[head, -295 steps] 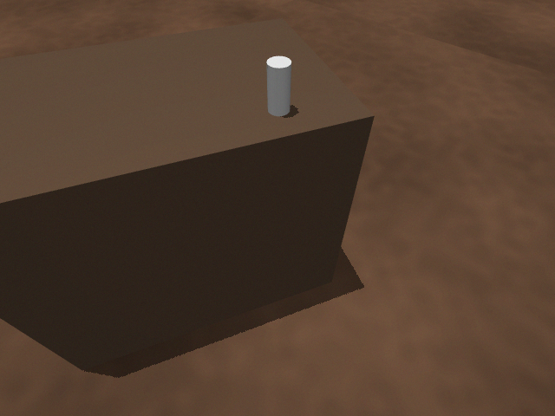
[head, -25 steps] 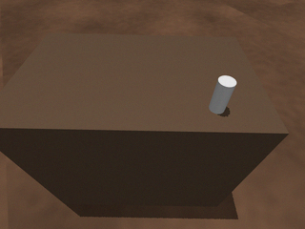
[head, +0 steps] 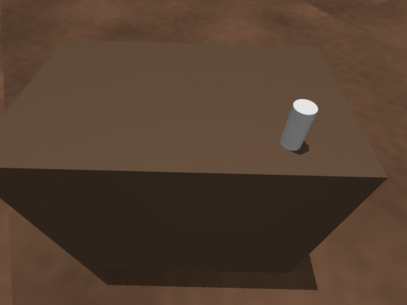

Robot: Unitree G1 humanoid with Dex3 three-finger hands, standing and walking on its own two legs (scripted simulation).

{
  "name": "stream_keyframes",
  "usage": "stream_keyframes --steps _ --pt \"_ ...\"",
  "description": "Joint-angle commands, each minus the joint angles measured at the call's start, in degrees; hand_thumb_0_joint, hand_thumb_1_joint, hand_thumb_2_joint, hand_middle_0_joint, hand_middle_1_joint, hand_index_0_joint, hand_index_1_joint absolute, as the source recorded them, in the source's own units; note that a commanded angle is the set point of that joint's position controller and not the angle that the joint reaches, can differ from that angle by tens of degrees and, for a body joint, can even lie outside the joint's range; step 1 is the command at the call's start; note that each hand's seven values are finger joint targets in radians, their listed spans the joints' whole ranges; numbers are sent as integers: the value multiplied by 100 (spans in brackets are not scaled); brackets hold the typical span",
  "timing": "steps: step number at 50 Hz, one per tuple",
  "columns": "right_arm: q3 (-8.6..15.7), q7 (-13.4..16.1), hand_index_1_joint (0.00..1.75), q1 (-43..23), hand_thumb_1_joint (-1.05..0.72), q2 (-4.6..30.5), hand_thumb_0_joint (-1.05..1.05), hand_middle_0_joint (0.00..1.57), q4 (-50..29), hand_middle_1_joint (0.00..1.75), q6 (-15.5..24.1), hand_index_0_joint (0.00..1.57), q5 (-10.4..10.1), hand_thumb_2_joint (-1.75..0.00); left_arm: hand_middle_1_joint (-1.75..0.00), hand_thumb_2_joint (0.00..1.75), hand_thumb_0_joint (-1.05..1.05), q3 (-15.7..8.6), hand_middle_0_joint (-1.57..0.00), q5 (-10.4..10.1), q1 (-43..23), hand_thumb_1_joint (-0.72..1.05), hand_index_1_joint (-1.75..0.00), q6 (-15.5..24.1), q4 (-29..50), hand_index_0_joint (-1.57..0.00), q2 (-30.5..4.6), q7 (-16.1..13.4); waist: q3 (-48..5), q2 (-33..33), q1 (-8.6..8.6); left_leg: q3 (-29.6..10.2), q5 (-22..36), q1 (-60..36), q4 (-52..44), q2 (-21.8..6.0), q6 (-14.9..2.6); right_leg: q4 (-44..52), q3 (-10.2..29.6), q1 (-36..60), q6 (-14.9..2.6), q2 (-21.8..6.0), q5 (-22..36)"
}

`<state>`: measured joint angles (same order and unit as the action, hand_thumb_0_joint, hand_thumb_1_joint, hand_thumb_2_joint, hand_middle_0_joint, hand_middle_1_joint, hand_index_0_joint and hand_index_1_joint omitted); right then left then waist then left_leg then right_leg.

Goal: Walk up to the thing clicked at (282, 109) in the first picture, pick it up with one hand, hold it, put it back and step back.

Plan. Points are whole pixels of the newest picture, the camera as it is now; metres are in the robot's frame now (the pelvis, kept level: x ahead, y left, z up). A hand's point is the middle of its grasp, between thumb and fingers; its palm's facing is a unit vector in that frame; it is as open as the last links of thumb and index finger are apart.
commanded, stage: stand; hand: right
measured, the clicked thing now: (297, 126) +0.47 -0.19 +0.08
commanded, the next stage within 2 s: rise first in 0.28 s
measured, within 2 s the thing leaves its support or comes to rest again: neither
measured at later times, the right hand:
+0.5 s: hand out of the picture +0.12 -0.24 -0.15, palm faces +0.09 +0.94 -0.32, open 8.3 cm
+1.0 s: hand (344, 255) +0.21 -0.25 -0.01, palm faces +0.25 +0.91 -0.32, open 16.6 cm
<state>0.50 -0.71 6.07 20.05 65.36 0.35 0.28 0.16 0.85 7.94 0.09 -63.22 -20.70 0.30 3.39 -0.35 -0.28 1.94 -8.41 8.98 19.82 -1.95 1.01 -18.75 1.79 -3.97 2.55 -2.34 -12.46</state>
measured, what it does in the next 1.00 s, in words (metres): stands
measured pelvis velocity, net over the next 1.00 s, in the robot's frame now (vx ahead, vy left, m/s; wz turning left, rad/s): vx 0.02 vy -0.01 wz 0.01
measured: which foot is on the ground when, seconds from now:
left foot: down 0.00-1.00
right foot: down 0.00-1.00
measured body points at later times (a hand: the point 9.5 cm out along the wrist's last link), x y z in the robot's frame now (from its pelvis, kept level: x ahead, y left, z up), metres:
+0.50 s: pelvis -0.01 +0.00 +0.00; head +0.03 +0.01 +0.44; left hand +0.11 +0.30 -0.13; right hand +0.11 -0.29 -0.12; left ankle +0.03 +0.13 -0.75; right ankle -0.02 -0.15 -0.75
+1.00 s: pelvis +0.02 -0.01 +0.00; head +0.03 +0.00 +0.45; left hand +0.19 +0.24 -0.09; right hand +0.19 -0.30 +0.01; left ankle +0.03 +0.13 -0.75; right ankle -0.02 -0.15 -0.75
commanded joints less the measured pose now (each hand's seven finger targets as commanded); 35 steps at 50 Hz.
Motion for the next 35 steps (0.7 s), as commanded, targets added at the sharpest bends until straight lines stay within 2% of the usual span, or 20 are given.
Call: stream_keyframes --steps 1,7,10,12,18,19,20,21,22,23,24,25,26,27,29,30,31,33,34,35 --pt "236 67 30 -228 -90 1240 0 20 -330 30 99 20 6 -90 -30 90 0 -214 -20 -20 -117 90 -30 142 307 -20 -1206 -79 -395 9 -14 -502 596 -430 -240 -591 -196 371 277 -363 -313 -516 692" --pt "238 67 30 -236 -90 1249 0 20 -352 30 112 20 4 -90 -30 90 0 -222 -20 -19 -129 90 -30 154 335 -20 -1207 -82 -421 16 1 -506 754 -465 -205 -608 -200 372 286 -347 -309 -529 796" --pt "242 68 30 -237 -90 1237 0 20 -358 30 111 20 11 -90 -30 90 0 -230 -20 -13 -133 90 -30 130 324 -20 -1219 -80 -299 -5 -14 -535 342 -380 -323 -587 -179 399 275 -460 -322 -504 423" --pt "257 70 30 -282 -90 1273 0 20 -358 30 106 20 11 -90 -30 90 0 -231 -20 -7 -148 90 -30 136 340 -20 -1212 -78 -380 17 9 -535 543 -436 -264 -602 -201 374 266 -394 -323 -507 611" --pt "249 68 30 -231 -90 1236 0 20 -352 30 113 20 10 -90 -30 90 0 -230 -20 -15 -178 90 -30 122 343 -20 -1206 -68 -307 70 -22 -551 282 -302 -354 -578 -177 378 265 -400 -342 -487 322" --pt "257 68 22 -208 -82 1249 0 12 -354 22 121 12 19 -82 -22 82 0 -233 -12 -15 -165 82 -22 131 358 -12 -1205 -67 -435 82 -8 -532 463 -386 -304 -594 -192 353 282 -331 -343 -518 482" --pt "53 129 14 -2219 -74 153 0 6 -2365 14 570 5 -431 -74 -14 74 0 -203 -4 -473 -2176 74 -14 789 2369 -4 -273 -124 -682 -190 115 43 56 321 235 79 -62 -252 -335 -1002 -290 241 222" --pt "89 249 6 -2036 -66 475 0 6 -2852 6 828 5 -626 -66 -6 66 0 -116 -3 -624 -2063 66 -6 871 2412 -1 -369 -262 -876 104 -122 67 -238 -161 -2 84 -46 -49 -328 -700 -283 215 56" --pt "513 386 4 -1373 -58 1213 0 6 -2185 4 809 5 -565 -58 -3 58 0 -334 -2 -604 -1595 58 -5 836 1949 0 -812 -370 -520 145 -179 41 -559 -97 -135 55 -31 -17 -351 -925 -314 256 -175" --pt "655 417 4 -922 -50 1293 0 6 -1679 4 727 5 -558 -50 -3 50 0 -588 -2 -617 -1047 50 -6 772 1559 0 -1053 -392 -289 327 -50 73 -586 139 -49 39 -7 -111 -386 -952 -310 266 -220" --pt "861 472 4 -894 -42 1348 0 6 -1644 4 719 5 -552 -42 -4 42 0 -853 -3 -596 -985 43 -5 739 1759 -1 -1143 -443 -811 351 3 111 -125 -17 88 51 25 -212 -392 -880 -325 280 141" --pt "922 527 4 -795 -38 1322 0 6 -1844 4 774 5 -535 -34 -4 34 0 -867 -3 -585 -767 37 -5 740 1794 -2 -1025 -494 -1213 214 10 115 314 -198 188 29 18 -303 -404 -750 -314 296 529" --pt "895 550 4 -882 -32 1224 0 6 -2099 4 821 5 -507 -26 -5 27 0 -683 -3 -564 -789 32 -6 746 1560 -2 -752 -512 -1305 -28 -91 117 490 -178 276 42 -29 -311 -384 -756 -274 285 746" --pt "953 566 4 -772 -29 1192 0 6 -2428 4 831 5 -472 -22 -5 26 0 -748 -3 -504 -667 33 -5 753 1569 -3 -681 -521 -1483 -168 -103 87 620 -257 326 51 -68 -326 -385 -726 -255 294 883" --pt "1301 537 4 318 -22 1118 0 6 -2368 4 710 5 -287 -20 -5 20 0 -1091 -4 -289 -344 24 -5 701 1441 -5 -637 -482 -1413 -184 -171 76 789 -240 349 94 -100 -302 -390 -884 -286 306 1010" --pt "1331 511 4 706 -17 1055 0 6 -2591 4 668 5 -266 -19 -5 17 0 -1091 -4 -268 -45 18 -4 668 1559 -5 -524 -460 -1601 -198 -139 111 1031 -386 350 120 -96 -297 -404 -744 -271 307 1235" --pt "1204 493 4 709 -11 917 0 6 -2939 4 665 5 -292 -17 -5 15 0 -934 -5 -280 54 14 -4 637 1669 -6 -289 -439 -1615 -296 -138 115 1181 -458 309 139 -95 -283 -430 -717 -244 305 1368" --pt "1096 478 5 274 -1 794 0 5 -3468 5 650 5 -300 -15 -5 12 0 -851 -5 -301 -116 4 -4 598 1954 -6 -193 -432 -1489 -326 -72 160 1183 -378 273 163 -80 -266 -419 -728 -216 278 1367" --pt "1077 460 5 443 6 681 0 5 -3596 5 616 5 -329 -14 -5 10 0 -859 -5 -318 -32 -2 -4 577 2097 -6 -176 -428 -1311 -197 -39 187 1112 -314 233 173 -60 -253 -431 -800 -231 266 1279" --pt "865 421 5 400 10 384 0 5 -3960 5 614 5 -359 -13 -5 9 0 -732 -6 -339 -292 -8 -4 599 2534 -6 4 -411 -1242 -64 -35 209 977 -283 194 177 -58 -211 -426 -802 -240 238 1155"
